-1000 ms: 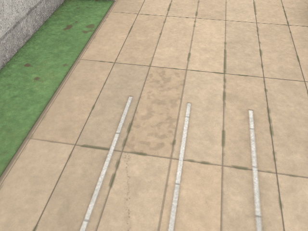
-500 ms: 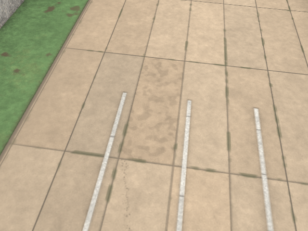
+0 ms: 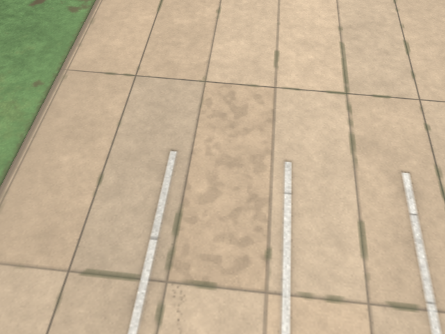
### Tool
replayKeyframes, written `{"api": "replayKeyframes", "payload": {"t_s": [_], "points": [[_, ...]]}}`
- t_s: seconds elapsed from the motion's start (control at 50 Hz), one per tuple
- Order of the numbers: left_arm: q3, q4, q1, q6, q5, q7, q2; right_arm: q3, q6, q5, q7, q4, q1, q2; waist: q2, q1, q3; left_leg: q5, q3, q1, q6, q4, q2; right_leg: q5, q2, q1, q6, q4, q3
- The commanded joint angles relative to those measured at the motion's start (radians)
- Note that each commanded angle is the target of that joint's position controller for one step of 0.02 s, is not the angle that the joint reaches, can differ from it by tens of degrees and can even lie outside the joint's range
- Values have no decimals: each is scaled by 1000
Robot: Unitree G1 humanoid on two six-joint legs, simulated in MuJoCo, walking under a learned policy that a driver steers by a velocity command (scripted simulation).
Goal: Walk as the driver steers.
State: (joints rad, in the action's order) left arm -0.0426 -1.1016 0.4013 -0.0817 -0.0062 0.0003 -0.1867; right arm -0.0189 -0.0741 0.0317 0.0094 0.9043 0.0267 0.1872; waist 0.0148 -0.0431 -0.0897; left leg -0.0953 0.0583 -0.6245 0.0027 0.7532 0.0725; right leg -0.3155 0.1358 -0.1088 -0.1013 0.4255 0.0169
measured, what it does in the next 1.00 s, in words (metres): walks ahead, turning right: left foot, then right foot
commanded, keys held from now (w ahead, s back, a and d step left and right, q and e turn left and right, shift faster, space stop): w+e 1.00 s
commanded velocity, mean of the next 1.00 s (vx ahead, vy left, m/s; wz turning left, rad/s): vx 0.50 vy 0.00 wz -0.56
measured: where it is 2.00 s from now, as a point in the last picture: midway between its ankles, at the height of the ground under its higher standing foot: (312, 255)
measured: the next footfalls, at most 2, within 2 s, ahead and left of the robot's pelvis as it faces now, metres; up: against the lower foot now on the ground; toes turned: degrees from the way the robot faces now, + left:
left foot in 0.10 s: +0.25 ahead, +0.13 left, +0.00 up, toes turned -4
right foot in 0.62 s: +0.43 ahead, -0.15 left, +0.00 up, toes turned -28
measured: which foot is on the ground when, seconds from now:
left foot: up 0.00-0.08, down 0.10-0.64, up 0.66-1.00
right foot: down 0.00-0.10, up 0.12-0.60, down 0.62-1.00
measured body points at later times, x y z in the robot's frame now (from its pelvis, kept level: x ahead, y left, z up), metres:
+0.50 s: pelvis +0.26 +0.02 +0.01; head +0.29 +0.01 +0.46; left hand +0.50 +0.20 -0.11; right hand +0.16 -0.22 -0.13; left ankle +0.21 +0.14 -0.73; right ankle +0.36 -0.14 -0.68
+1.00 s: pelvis +0.49 -0.12 +0.01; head +0.51 -0.16 +0.46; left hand +0.63 +0.11 -0.11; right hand +0.51 -0.43 -0.10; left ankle +0.71 -0.07 -0.67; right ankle +0.40 -0.13 -0.73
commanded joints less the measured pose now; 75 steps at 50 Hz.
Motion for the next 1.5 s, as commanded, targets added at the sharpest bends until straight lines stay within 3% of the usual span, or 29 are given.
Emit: {"api": "replayKeyframes", "payload": {"t_s": [0.02, 0.08, 0.1, 0.12, 0.14, 0.16, 0.18, 0.26, 0.44, 0.54, 0.58, 0.62, 0.64, 0.66, 0.68, 0.72, 0.76, 0.8, 1.06, 1.12, 1.16, 1.18, 1.2, 1.22, 1.24, 1.26, 1.3, 1.4, 1.5], "points": [[-30, 81, -37, -5, 17, -9, -150, -12, 2, -10, -4, -36, 55, 75, -75, 41, 57, 97, -83, 306, -4, -97, -66, 579, -244, -191, -102, -112, 210], [-42, 95, -37, 7, 0, -5, -176, -37, -16, 0, -7, -8, 185, 130, -22, 114, 100, -6, -71, 497, -30, -224, -88, 541, -210, -160, -64, 111, 231], [-39, 119, -43, -1, -2, -9, -152, -57, -31, 12, -16, 13, 326, 197, 55, 172, 188, -110, 74, 666, -65, -277, 36, 438, -139, -236, -33, 355, 167], [-21, 152, 20, -6, 4, -4, -60, -71, -32, 23, -27, -1, 398, 277, 210, 154, 308, -166, 398, 855, -122, -343, 302, -144, -43, -411, -13, 668, 57], [-38, 166, 88, 6, 11, -3, -109, -84, -10, 6, -29, -4, 364, 304, 305, 107, 370, -345, 712, 854, -219, -457, 391, -269, -36, -563, -15, 834, 38], [-40, 152, 40, 24, -7, -3, -134, -66, 0, -1, -28, -35, 273, 205, 138, 86, 229, -534, 615, 743, -206, -480, 350, -178, -118, -617, -18, 903, 53], [-39, 169, -42, 29, -18, -14, -118, -54, -3, -4, -25, -45, 214, 147, 57, 92, 116, -484, 457, 615, -181, -501, 291, -88, -147, -623, -10, 874, 43], [-42, 189, -75, 61, -30, -34, -77, -46, -32, -9, -28, -16, 234, 108, 83, 28, 76, -28, 136, 465, -144, -547, 200, 27, -207, -520, 33, 779, 30], [-18, 316, -358, 75, -26, -74, -54, -56, -50, -9, -18, 1, 319, 131, 69, 51, 28, 145, -157, 521, -146, -593, 180, 293, -223, -553, 56, 408, -43], [-17, 369, -451, 72, -35, -79, -80, -71, -32, -7, -28, 24, 392, 182, 82, 84, 6, 278, -228, 638, -129, -528, 219, 154, -182, -472, 2, 232, -137], [-25, 366, -402, 69, -39, -71, -97, -77, -15, -4, -32, 33, 406, 208, 98, 61, 44, 585, -272, 699, -116, -377, 222, 48, -123, -385, -36, 189, -173], [-51, 290, -155, 50, -43, -55, -135, -77, 7, -8, -32, 28, 406, 221, 46, -43, 192, 643, -325, 636, -82, 4, 188, 80, -39, -76, -88, 71, -179], [-82, 266, -17, 43, -56, -38, -235, -64, 9, -23, -26, -15, 418, 176, -79, -88, 312, 324, -333, 338, -38, 322, 145, -88, -234, 231, -164, 27, 112], [-103, 288, -36, 51, -26, -29, -336, -55, -5, -20, -8, -100, 376, 117, -292, -42, 371, -433, -231, -46, 17, 633, -62, -86, -484, 425, -280, -123, 666], [-99, 288, -6, 66, -18, -18, -322, -69, -17, -13, -2, -125, 254, 193, -129, -85, 325, -375, -66, -155, 6, 672, -32, 44, -473, 405, -273, -160, 633], [-72, 281, -103, 59, -8, -3, -219, -57, -35, -25, -2, -115, 243, 158, -20, -5, 133, -218, -47, -107, -10, 521, 50, 297, -396, 164, -212, -155, 381], [-55, 292, -168, 42, 3, 3, -175, -57, -1, 12, -1, -109, 274, 150, -23, 60, 112, -208, -34, 6, 7, 431, 68, 433, -311, 35, -181, -176, 274], [-52, 290, -144, 21, 9, -1, -181, -56, 30, 20, 6, -118, 280, 141, -28, 74, 122, -204, -46, 26, 27, 388, 54, 501, -284, 2, -190, -190, 246], [-55, 256, 87, 16, -3, 11, -218, -27, 26, -1, 22, -285, -123, 136, -82, -49, 37, 83, -61, -61, 21, -114, -33, 574, -266, 142, -128, -154, 307], [-53, 259, 51, 10, -8, 18, -233, -32, 14, -2, 18, -266, -24, 157, -97, 5, 50, 28, -70, 157, -34, -213, -67, 709, -279, 119, -76, -99, 299], [-55, 256, 26, 4, -10, 10, -250, -53, -2, -2, -2, -196, 203, 199, -57, 110, 160, -3, -96, 446, -76, -287, -107, 881, -217, 92, -40, 168, 240], [-43, 270, 31, -1, -7, 6, -208, -63, -14, 16, -18, -175, 351, 244, -5, 166, 264, -14, 48, 659, -119, -286, 43, 672, -163, -32, -18, 415, 199], [-28, 271, 197, 4, 38, 8, -113, -90, -12, 35, -21, -167, 418, 355, 244, 107, 409, 182, 518, 924, -289, -313, 343, -9, 19, -314, 42, 799, 94], [-34, 249, 201, 7, 1, 16, -179, -83, 1, -8, -8, -160, 377, 296, 167, 82, 381, 296, 687, 845, -325, -398, 353, -203, 19, -401, 39, 899, 130], [-34, 255, 116, 14, -13, 16, -179, -64, 2, -23, -5, -175, 269, 224, 63, 46, 224, 367, 519, 698, -319, -395, 312, -131, -36, -421, 47, 916, 131], [-28, 274, 29, 15, -25, 12, -175, -45, -2, -24, 1, -174, 224, 160, -4, 47, 166, 509, 385, 612, -298, -396, 257, -92, -71, -420, 55, 866, 105], [-23, 297, -20, 31, -39, 0, -162, -29, -9, -34, 1, -142, 227, 127, 50, 21, 135, 699, 228, 533, -248, -418, 158, -67, -124, -389, 75, 751, 68], [-2, 318, -62, 63, -27, 2, -126, -52, 0, -26, 1, -114, 263, 216, 73, -2, 181, 845, 144, 463, -252, -414, 99, -36, -114, -332, 128, 566, 11], [7, 356, -194, 89, -16, 17, -135, -67, 42, -23, -4, -122, 297, 232, 92, 34, 181, 509, 196, 392, -219, -416, 72, 44, -113, -294, 133, 431, 10]]}}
